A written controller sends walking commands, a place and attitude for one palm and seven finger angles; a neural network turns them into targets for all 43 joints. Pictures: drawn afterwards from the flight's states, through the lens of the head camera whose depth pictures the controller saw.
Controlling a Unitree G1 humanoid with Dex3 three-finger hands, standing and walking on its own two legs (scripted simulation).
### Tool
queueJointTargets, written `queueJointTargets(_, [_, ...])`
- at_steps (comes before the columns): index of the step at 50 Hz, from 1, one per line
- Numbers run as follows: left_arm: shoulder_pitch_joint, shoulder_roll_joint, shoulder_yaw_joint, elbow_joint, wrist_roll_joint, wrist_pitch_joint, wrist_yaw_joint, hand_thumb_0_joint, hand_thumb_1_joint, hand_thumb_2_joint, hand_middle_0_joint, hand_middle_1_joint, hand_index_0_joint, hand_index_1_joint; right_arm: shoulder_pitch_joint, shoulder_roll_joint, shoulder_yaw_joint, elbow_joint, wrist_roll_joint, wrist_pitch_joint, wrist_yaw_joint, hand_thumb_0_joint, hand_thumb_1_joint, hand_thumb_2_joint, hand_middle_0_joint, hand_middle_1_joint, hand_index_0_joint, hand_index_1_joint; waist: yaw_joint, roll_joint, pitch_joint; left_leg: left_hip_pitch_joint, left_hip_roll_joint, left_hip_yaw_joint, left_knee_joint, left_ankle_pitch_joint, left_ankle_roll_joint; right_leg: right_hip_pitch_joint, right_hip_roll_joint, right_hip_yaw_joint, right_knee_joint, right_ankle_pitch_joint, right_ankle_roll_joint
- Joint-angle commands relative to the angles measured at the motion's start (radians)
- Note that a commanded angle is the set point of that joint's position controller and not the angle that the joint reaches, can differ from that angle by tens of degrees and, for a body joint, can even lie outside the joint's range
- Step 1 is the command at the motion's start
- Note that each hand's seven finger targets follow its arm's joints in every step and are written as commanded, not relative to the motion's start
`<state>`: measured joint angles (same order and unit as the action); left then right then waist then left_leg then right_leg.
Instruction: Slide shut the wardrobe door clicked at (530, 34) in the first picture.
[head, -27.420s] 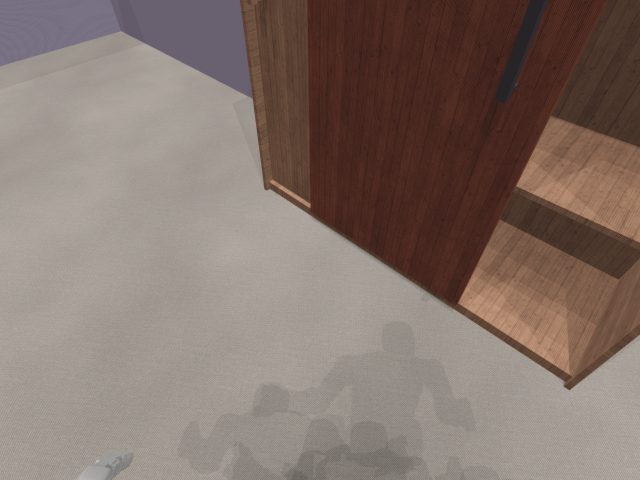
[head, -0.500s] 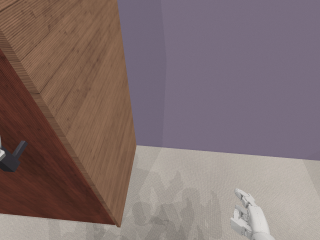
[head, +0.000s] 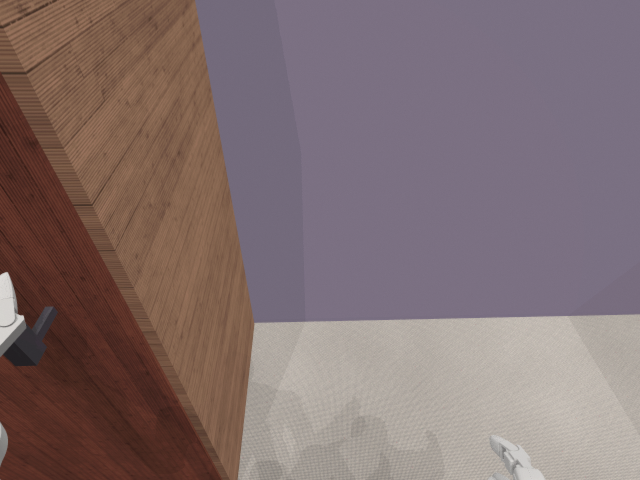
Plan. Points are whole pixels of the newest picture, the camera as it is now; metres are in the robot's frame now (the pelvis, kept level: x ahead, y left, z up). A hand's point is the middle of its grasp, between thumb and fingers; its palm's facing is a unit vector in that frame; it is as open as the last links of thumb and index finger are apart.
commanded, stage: stop walking and hold the door there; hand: left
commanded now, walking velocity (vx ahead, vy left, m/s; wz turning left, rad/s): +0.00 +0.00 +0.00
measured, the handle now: out of the picture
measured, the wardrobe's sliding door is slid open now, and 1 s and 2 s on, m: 0.00 0.00 0.00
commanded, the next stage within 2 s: loosen the grip on the handle in 1.86 s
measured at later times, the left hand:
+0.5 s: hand (3, 318) +0.21 +0.33 +0.16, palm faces +0.61 -0.76 -0.23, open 7.2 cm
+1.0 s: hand (1, 322) +0.21 +0.33 +0.17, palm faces +0.36 -0.93 -0.02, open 7.1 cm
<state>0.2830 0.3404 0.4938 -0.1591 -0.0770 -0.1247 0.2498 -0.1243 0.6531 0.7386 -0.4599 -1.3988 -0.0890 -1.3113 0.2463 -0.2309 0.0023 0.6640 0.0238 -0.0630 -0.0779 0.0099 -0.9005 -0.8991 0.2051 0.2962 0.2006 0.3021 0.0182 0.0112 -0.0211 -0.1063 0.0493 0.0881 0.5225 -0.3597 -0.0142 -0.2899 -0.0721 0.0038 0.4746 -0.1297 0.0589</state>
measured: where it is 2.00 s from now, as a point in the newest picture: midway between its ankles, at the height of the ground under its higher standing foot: outside the picture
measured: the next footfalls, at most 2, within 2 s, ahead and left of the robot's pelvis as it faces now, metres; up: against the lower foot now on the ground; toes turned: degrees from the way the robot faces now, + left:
right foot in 0.62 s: +0.03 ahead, -0.09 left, +0.00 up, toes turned -6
left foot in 0.88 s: -0.04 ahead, +0.30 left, +0.00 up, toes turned +4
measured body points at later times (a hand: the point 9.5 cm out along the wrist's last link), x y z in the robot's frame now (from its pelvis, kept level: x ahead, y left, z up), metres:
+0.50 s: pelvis -0.03 +0.03 -0.01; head -0.03 +0.03 +0.44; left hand +0.18 +0.37 +0.18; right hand +0.16 -0.21 -0.09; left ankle -0.05 +0.12 -0.73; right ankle +0.07 -0.15 -0.73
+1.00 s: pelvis -0.07 +0.14 -0.03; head -0.03 +0.14 +0.42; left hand +0.18 +0.37 +0.17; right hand +0.15 -0.04 -0.11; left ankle -0.05 +0.33 -0.73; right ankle -0.04 +0.02 -0.73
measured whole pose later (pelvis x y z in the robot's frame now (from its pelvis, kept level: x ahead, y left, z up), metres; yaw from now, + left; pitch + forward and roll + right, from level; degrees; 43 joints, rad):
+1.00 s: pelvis -0.07 +0.14 -0.03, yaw +5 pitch -3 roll +3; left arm 0.03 0.16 0.09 -0.39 -0.06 -0.11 0.20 -0.05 0.72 0.81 -0.46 -1.40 -0.06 -1.28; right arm 0.11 -0.14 0.01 0.60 0.02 -0.07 -0.04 0.01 -0.91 -0.90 0.20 0.30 0.20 0.30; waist 0.04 -0.05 0.15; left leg -0.32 0.05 -0.05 0.70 -0.33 -0.10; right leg -0.37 -0.08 -0.01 0.85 -0.43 0.03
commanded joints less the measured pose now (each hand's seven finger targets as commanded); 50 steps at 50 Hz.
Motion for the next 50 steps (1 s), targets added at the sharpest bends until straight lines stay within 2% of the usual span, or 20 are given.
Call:
queueJointTargets(1, [-0.093,0.172,-0.076,-0.187,0.053,-0.084,-0.06,0.0,0.9,0.9,-0.45,-1.4,-0.45,-1.4,-0.159,-0.112,-0.039,-0.156,0.003,-0.059,-0.006,0.0,-0.9,-0.9,0.2,0.3,0.2,0.3,-0.017,0.034,-0.01,-0.206,0.049,-0.043,-0.18,0.05,0.046,0.154,0.016,0.025,-0.032,0.064,-0.047])
queueJointTargets(10, [-0.145,0.179,-0.074,-0.166,0.058,-0.102,-0.058,0.0,0.9,0.9,-0.45,-1.4,-0.45,-1.4,-0.161,-0.113,-0.044,-0.139,0.003,-0.064,-0.009,0.0,-0.9,-0.9,0.2,0.3,0.2,0.3,-0.016,0.042,-0.004,-0.204,0.051,-0.048,-0.186,0.056,0.044,0.141,0.015,0.028,-0.029,0.067,-0.049])
queueJointTargets(18, [-0.145,0.192,-0.069,-0.157,0.051,-0.097,-0.067,0.0,0.9,0.9,-0.45,-1.4,-0.45,-1.4,-0.157,-0.104,-0.051,-0.142,-0.007,-0.024,0.003,0.0,-0.9,-0.9,0.2,0.3,0.2,0.3,-0.025,-0.105,-0.055,-0.163,-0.013,-0.053,0.008,0.034,0.034,0.036,-0.181,0.164,-0.068,0.16,-0.111])
queueJointTargets(21, [-0.183,0.171,-0.1,-0.201,0.046,-0.098,-0.074,0.0,0.9,0.9,-0.45,-1.4,-0.45,-1.4,-0.181,-0.11,-0.046,-0.162,-0.003,-0.016,-0.002,0.0,-0.9,-0.9,0.2,0.3,0.2,0.3,-0.023,-0.038,-0.073,-0.156,0.028,-0.098,-0.108,0.067,0.056,0.009,-0.129,0.074,0.058,0.087,-0.068])
queueJointTargets(24, [-0.209,0.12,-0.156,-0.266,0.042,-0.114,-0.083,0.0,0.9,0.9,-0.45,-1.4,-0.45,-1.4,-0.214,-0.114,-0.043,-0.201,0.01,-0.023,-0.007,0.0,-0.9,-0.9,0.2,0.3,0.2,0.3,-0.008,0.241,-0.081,-0.2,0.148,-0.184,-0.193,0.238,0.119,0.0,-0.019,-0.077,0.371,-0.088,-0.014])
queueJointTargets(29, [-0.199,0.032,-0.275,-0.334,0.033,-0.108,-0.103,0.0,0.9,0.9,-0.45,-1.4,-0.45,-1.4,-0.181,-0.107,-0.042,-0.195,0.003,-0.057,0.033,0.0,-0.9,-0.9,0.2,0.3,0.2,0.3,0.007,0.107,-0.042,-0.076,0.124,-0.138,-0.051,0.55,0.123,-0.042,-0.027,-0.103,0.207,-0.234,-0.033])
queueJointTargets(31, [-0.165,0.055,-0.276,-0.326,0.049,-0.1,-0.099,0.0,0.9,0.9,-0.45,-1.4,-0.45,-1.4,-0.194,-0.106,-0.032,-0.193,-0.008,-0.057,0.044,0.0,-0.9,-0.9,0.2,0.3,0.2,0.3,0.014,-0.062,-0.072,-0.205,0.043,-0.104,0.158,0.404,0.072,0.157,-0.157,0.02,-0.034,0.17,-0.089])
queueJointTargets(32, [-0.163,0.098,-0.256,-0.315,0.051,-0.097,-0.096,0.0,0.9,0.9,-0.45,-1.4,-0.45,-1.4,-0.208,-0.097,-0.036,-0.204,-0.009,-0.053,0.045,0.0,-0.9,-0.9,0.2,0.3,0.2,0.3,0.007,-0.268,-0.079,-0.398,-0.08,-0.053,0.403,0.053,0.014,0.253,-0.379,0.352,-0.097,0.423,-0.211])
queueJointTargets(33, [-0.164,0.109,-0.228,-0.284,0.029,-0.092,-0.097,0.0,0.9,0.9,-0.45,-1.4,-0.45,-1.4,-0.228,-0.116,-0.033,-0.205,-0.016,-0.051,0.049,0.0,-0.9,-0.9,0.2,0.3,0.2,0.3,0.012,-0.259,-0.055,-0.467,-0.072,-0.167,0.593,-0.215,-0.005,0.209,-0.522,0.455,-0.122,0.537,-0.284])
queueJointTargets(34, [-0.19,0.114,-0.22,-0.283,0.022,-0.094,-0.096,0.0,0.9,0.9,-0.45,-1.4,-0.45,-1.4,-0.223,-0.13,-0.037,-0.176,-0.013,-0.042,0.054,0.0,-0.9,-0.9,0.2,0.3,0.2,0.3,0.015,-0.255,-0.078,-0.517,-0.047,-0.248,0.703,-0.242,-0.007,0.261,-0.55,0.418,-0.079,0.661,-0.302])
queueJointTargets(36, [-0.257,0.086,-0.262,-0.413,0.044,-0.103,-0.094,0.0,0.9,0.9,-0.45,-1.4,-0.45,-1.4,-0.234,-0.085,-0.021,-0.198,-0.009,-0.044,0.046,0.0,-0.9,-0.9,0.2,0.3,0.2,0.3,0.005,-0.254,-0.12,-0.47,0.015,-0.315,0.711,-0.216,0.0,0.234,-0.5,0.28,0.013,0.657,-0.256])
queueJointTargets(39, [-0.321,0.059,-0.294,-0.438,0.039,-0.112,-0.107,0.0,0.9,0.9,-0.45,-1.4,-0.45,-1.4,-0.257,-0.051,-0.002,-0.187,-0.014,-0.001,0.035,0.0,-0.9,-0.9,0.2,0.3,0.2,0.3,-0.034,-0.202,-0.122,-0.214,0.028,-0.185,0.357,-0.127,0.004,0.037,-0.37,0.028,0.082,0.445,-0.154])
queueJointTargets(41, [-0.327,0.0,-0.357,-0.492,0.032,-0.107,-0.117,0.0,0.9,0.9,-0.45,-1.4,-0.45,-1.4,-0.234,-0.035,-0.005,-0.196,-0.008,0.002,0.021,0.0,-0.9,-0.9,0.2,0.3,0.2,0.3,-0.059,-0.091,-0.143,-0.024,-0.06,-0.037,0.029,0.108,-0.007,-0.043,-0.23,-0.09,0.19,0.186,-0.093])
queueJointTargets(42, [-0.349,-0.049,-0.427,-0.568,0.024,-0.111,-0.123,0.0,0.9,0.9,-0.45,-1.4,-0.45,-1.4,-0.229,-0.053,-0.016,-0.219,-0.009,-0.006,0.013,0.0,-0.9,-0.9,0.2,0.3,0.2,0.3,-0.068,0.085,-0.156,0.069,-0.03,-0.032,-0.069,0.218,-0.01,-0.098,-0.14,-0.126,0.356,0.009,-0.063])
queueJointTargets(43, [-0.401,-0.08,-0.482,-0.66,0.02,-0.126,-0.123,0.0,0.9,0.9,-0.45,-1.4,-0.45,-1.4,-0.237,-0.086,-0.026,-0.254,-0.007,-0.03,0.01,0.0,-0.9,-0.9,0.2,0.3,0.2,0.3,-0.052,0.385,-0.188,0.096,0.167,-0.291,-0.182,0.394,0.075,-0.212,-0.016,-0.137,0.569,-0.381,-0.021])
queueJointTargets(44, [-0.408,-0.101,-0.533,-0.665,0.042,-0.135,-0.119,0.0,0.9,0.9,-0.45,-1.4,-0.45,-1.4,-0.216,-0.084,-0.03,-0.251,-0.003,-0.039,0.013,0.0,-0.9,-0.9,0.2,0.3,0.2,0.3,-0.044,0.417,-0.199,0.046,0.261,-0.423,-0.172,0.429,0.168,-0.218,0.013,-0.061,0.723,-0.51,-0.032])
queueJointTargets(45, [-0.449,-0.117,-0.553,-0.649,0.044,-0.135,-0.118,0.0,0.9,0.9,-0.45,-1.4,-0.45,-1.4,-0.207,-0.077,-0.039,-0.228,0.0,-0.053,0.019,0.0,-0.9,-0.9,0.2,0.3,0.2,0.3,-0.044,0.253,-0.186,-0.023,0.279,-0.433,-0.171,0.407,0.21,-0.184,0.033,-0.02,0.747,-0.463,-0.035])
queueJointTargets(46, [-0.395,-0.187,-0.617,-0.545,0.055,-0.122,-0.132,0.0,0.9,0.9,-0.45,-1.4,-0.45,-1.4,-0.195,-0.063,-0.04,-0.22,0.005,-0.059,0.024,0.0,-0.9,-0.9,0.2,0.3,0.2,0.3,-0.032,0.103,-0.146,-0.023,0.235,-0.296,-0.079,0.589,0.194,-0.153,0.018,-0.029,0.558,-0.422,-0.033])
queueJointTargets(48, [-0.502,-0.109,-0.559,-0.582,0.064,-0.106,-0.126,0.0,0.9,0.9,-0.45,-1.4,-0.45,-1.4,-0.233,-0.061,-0.028,-0.202,-0.006,-0.061,0.049,0.0,-0.9,-0.9,0.2,0.3,0.2,0.3,-0.035,0.206,-0.149,-0.083,0.173,-0.211,-0.011,0.572,0.134,0.012,0.04,-0.059,0.29,-0.271,-0.029])
queueJointTargets(50, [-0.577,-0.128,-0.61,-0.566,0.086,-0.108,-0.137,0.0,0.9,0.9,-0.45,-1.4,-0.45,-1.4,-0.238,-0.052,-0.018,-0.202,-0.01,-0.054,0.068,0.0,-0.9,-0.9,0.2,0.3,0.2,0.3,-0.03,0.162,-0.158,-0.079,0.09,-0.13,0.084,0.41,0.067,0.093,0.038,-0.028,0.054,-0.014,-0.049])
